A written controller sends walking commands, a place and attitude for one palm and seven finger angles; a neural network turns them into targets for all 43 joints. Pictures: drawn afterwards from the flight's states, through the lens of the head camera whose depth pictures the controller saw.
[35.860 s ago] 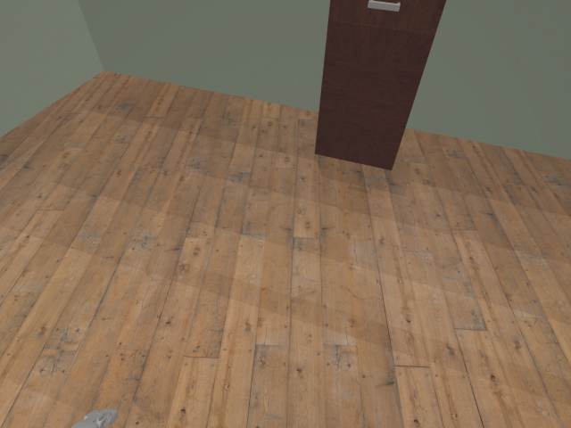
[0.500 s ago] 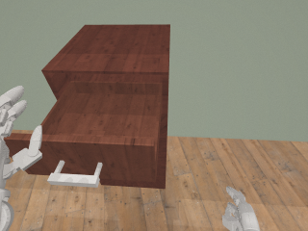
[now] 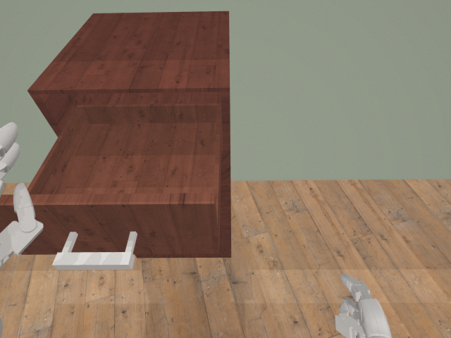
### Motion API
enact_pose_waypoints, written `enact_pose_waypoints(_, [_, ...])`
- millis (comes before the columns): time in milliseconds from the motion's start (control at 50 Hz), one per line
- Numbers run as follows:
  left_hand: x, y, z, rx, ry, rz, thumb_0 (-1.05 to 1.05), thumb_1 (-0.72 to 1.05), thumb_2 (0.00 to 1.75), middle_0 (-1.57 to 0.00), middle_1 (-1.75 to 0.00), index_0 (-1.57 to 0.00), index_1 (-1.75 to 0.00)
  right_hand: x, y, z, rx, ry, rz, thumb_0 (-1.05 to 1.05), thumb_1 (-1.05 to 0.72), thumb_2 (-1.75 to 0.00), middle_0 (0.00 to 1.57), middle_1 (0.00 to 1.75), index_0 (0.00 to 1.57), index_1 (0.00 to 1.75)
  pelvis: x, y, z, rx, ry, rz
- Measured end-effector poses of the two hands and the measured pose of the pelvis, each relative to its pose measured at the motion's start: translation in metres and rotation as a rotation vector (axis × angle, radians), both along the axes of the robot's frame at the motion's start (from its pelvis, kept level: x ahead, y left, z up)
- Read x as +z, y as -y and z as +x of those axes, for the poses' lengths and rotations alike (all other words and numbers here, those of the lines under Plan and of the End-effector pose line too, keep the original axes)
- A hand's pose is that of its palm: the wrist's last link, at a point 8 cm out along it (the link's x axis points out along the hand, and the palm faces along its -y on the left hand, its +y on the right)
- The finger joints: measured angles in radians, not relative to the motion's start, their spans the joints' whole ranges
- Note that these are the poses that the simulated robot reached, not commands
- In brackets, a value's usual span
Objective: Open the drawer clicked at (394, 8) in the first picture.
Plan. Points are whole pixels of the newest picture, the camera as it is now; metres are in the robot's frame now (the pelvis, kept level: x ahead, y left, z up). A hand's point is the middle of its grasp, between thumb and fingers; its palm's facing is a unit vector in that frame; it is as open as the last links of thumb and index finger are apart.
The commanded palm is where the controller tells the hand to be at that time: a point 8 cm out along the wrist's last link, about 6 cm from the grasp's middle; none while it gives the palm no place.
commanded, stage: step back with the hand held close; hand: left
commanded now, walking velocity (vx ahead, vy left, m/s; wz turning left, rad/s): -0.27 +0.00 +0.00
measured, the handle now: (98, 249) +0.25 +0.24 +0.04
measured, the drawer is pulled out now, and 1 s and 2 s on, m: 0.30 0.30 0.30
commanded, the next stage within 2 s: stop stepping back and stand still in 1.02 s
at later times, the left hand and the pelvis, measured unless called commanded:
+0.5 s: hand out of the picture +0.12 +0.25 +0.21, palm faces +0.53 -0.76 -0.38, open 7.4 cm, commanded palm +0.06 +0.30 +0.23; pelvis -0.07 +0.02 -0.02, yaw +0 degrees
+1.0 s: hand out of the picture +0.03 +0.19 +0.22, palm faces +0.36 -0.83 -0.43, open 7.4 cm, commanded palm -0.04 +0.25 +0.23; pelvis -0.18 -0.02 -0.01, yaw -2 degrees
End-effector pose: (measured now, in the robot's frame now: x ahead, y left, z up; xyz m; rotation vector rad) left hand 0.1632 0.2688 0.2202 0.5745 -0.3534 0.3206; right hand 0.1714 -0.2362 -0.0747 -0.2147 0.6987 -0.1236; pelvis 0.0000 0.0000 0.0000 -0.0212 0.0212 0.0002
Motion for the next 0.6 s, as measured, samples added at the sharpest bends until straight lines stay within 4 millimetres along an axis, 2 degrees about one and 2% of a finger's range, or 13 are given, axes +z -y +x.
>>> enact_pose_waypoints(140, [-0.001,-0.009,-0.007,-0.065,-0.023,0.058,0.01,0.89,0.9,-0.22,-0.3,-0.22,-0.3,0.005,0.003,-0.028,-0.078,-0.025,-0.042,0.02,-0.91,-0.9,0.2,0.3,0.2,0.3,-0.002,-0.013,-0.012,-0.015,-0.014,0.012])
enact_pose_waypoints(300, [0.009,-0.021,-0.042,-0.048,0.082,0.093,0.01,0.89,0.9,-0.22,-0.3,-0.22,-0.3,0.009,-0.016,-0.048,-0.05,0.024,-0.052,0.02,-0.91,-0.9,0.2,0.3,0.2,0.3,-0.009,-0.021,-0.037,-0.013,0.0,0.021])
enact_pose_waypoints(460, [-0.001,-0.022,-0.08,0.055,0.179,0.029,0.01,0.89,0.9,-0.22,-0.3,-0.22,-0.3,-0.008,-0.025,-0.076,-0.001,0.056,-0.041,0.01,-0.91,-0.9,0.2,0.3,0.2,0.3,-0.023,-0.017,-0.066,-0.006,0.022,0.02])
enact_pose_waypoints(600, [0.003,-0.016,-0.103,0.019,0.267,-0.012,0.01,0.89,0.9,-0.22,-0.3,-0.22,-0.3,-0.018,-0.016,-0.118,-0.005,-0.032,-0.063,0.01,-0.91,-0.9,0.2,0.3,0.21,0.3,-0.024,-0.015,-0.091,0.027,0.035,0.021])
